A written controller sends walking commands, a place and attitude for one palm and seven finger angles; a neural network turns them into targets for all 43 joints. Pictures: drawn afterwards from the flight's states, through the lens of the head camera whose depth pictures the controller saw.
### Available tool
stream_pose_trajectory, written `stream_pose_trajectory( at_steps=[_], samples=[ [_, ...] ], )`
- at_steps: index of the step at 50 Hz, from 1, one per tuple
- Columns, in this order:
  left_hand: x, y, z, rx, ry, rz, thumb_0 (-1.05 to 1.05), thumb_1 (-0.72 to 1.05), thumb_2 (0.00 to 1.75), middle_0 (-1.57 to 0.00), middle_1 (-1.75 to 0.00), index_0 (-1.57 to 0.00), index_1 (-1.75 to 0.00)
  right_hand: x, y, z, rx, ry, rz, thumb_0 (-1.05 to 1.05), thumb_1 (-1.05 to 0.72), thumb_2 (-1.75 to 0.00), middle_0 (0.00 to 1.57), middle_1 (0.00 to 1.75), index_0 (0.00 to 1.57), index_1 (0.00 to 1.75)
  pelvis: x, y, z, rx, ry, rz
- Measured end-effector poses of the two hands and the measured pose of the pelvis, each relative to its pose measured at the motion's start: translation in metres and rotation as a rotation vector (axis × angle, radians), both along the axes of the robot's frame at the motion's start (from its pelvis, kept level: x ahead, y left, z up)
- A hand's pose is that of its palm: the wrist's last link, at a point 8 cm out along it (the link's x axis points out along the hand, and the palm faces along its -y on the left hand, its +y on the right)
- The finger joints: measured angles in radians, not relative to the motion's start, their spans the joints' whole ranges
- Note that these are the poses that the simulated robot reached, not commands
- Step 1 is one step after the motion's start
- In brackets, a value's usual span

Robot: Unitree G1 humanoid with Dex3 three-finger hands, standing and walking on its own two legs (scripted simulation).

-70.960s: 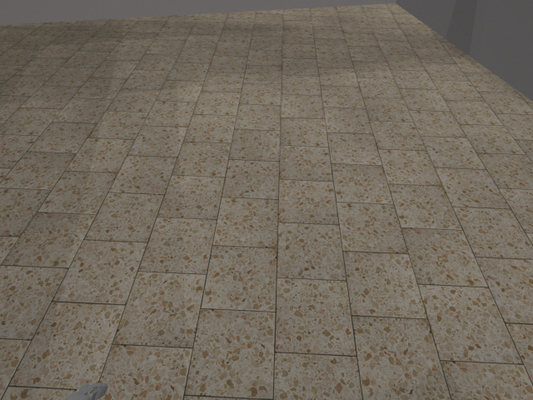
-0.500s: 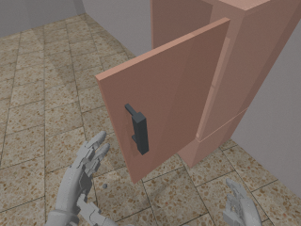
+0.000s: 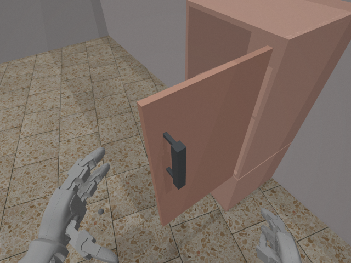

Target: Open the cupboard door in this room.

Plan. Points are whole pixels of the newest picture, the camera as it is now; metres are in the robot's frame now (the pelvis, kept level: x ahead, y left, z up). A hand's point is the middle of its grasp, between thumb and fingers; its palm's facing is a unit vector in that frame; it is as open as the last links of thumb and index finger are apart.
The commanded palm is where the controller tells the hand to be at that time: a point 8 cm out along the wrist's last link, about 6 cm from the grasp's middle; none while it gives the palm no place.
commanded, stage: draw the hand back to the body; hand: left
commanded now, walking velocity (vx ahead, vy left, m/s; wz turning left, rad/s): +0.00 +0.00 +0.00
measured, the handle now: (173, 161) +0.33 +0.04 +0.07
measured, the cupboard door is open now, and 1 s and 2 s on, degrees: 92 92 92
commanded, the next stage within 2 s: step back with the hand held close in 1.08 s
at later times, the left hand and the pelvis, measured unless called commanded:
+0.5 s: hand (48, 182) +0.21 +0.24 +0.17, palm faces +0.34 -0.86 -0.39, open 11.5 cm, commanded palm +0.16 +0.28 +0.18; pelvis +0.02 +0.01 +0.03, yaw -1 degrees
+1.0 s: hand (34, 175) +0.21 +0.25 +0.19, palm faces +0.43 -0.81 -0.40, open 7.5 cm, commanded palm +0.16 +0.29 +0.20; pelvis +0.01 +0.00 +0.04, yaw -2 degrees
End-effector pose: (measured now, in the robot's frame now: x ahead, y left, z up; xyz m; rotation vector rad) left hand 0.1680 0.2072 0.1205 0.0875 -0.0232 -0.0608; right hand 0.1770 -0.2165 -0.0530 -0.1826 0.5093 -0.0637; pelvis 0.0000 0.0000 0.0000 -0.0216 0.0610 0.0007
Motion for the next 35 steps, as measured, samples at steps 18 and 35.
stream_pose_trajectory(
  at_steps=[18, 35],
  samples=[
    [-0.003, 0.052, 0.045, 0.283, -0.032, 0.346, -0.01, 0.01, 0.52, -0.17, -0.3, -0.18, -0.3, 0.008, 0.021, 0.011, -0.028, 0.102, 0.027, 0.02, -0.9, -0.9, 0.2, 0.3, 0.2, 0.3, 0.012, 0.013, 0.029, 0.005, -0.099, -0.011],
    [0.0, 0.086, 0.089, 0.385, -0.154, 0.479, 0.0, 0.6, 0.77, -0.2, -0.3, -0.2, -0.31, 0.017, 0.005, 0.014, -0.031, 0.139, 0.0, 0.02, -0.9, -0.9, 0.2, 0.3, 0.2, 0.3, 0.018, 0.006, 0.036, 0.008, -0.129, -0.022]
  ],
)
